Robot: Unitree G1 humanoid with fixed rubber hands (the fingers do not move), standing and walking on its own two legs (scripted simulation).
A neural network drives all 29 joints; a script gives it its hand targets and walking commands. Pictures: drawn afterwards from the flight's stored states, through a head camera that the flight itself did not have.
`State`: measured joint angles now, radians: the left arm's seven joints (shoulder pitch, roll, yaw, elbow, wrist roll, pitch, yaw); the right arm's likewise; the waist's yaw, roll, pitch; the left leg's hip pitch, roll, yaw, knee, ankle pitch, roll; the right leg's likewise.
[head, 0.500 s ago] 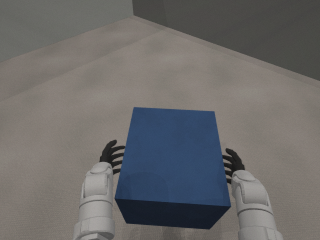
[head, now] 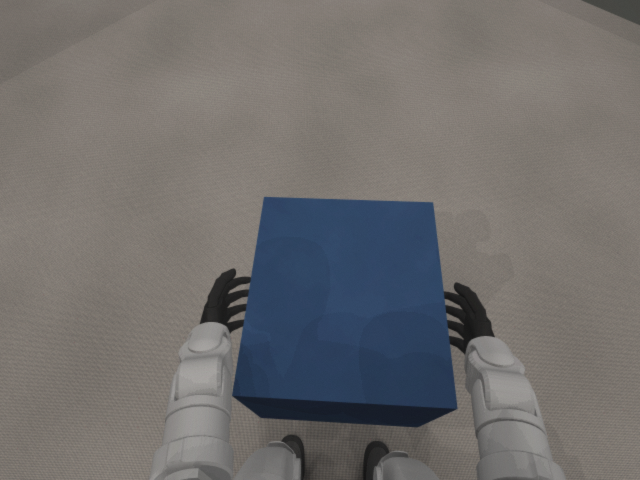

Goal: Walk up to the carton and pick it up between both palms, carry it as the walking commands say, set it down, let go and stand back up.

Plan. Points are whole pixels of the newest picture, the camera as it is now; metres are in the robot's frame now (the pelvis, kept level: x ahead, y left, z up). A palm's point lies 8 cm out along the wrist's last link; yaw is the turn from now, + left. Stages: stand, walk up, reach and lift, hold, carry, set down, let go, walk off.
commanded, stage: set down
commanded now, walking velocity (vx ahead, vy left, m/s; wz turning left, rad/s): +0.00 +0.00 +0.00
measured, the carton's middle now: (342, 315) +0.35 +0.01 -0.15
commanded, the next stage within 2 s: none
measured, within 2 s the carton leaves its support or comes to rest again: neither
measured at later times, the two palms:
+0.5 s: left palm (239, 310) +0.34 +0.18 -0.14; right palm (457, 321) +0.35 -0.17 -0.15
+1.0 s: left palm (244, 302) +0.38 +0.19 -0.21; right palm (435, 306) +0.40 -0.15 -0.22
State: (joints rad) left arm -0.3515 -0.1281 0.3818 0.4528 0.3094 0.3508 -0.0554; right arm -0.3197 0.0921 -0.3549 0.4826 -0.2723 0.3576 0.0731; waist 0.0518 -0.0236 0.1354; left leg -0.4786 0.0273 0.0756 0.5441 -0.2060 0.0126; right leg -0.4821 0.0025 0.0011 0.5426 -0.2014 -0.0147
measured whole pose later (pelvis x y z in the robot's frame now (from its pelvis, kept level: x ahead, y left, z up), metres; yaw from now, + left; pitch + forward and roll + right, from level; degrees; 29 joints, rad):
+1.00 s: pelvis -0.04 +0.00 -0.13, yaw -1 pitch +39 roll -2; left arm -0.75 -0.12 0.54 0.46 0.26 0.31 -0.02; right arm -0.77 0.03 -0.49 0.56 -0.28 0.30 0.04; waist 0.05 -0.01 -0.11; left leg -1.52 0.01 -0.02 1.22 -0.39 0.01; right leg -1.50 0.05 0.00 1.19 -0.37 0.00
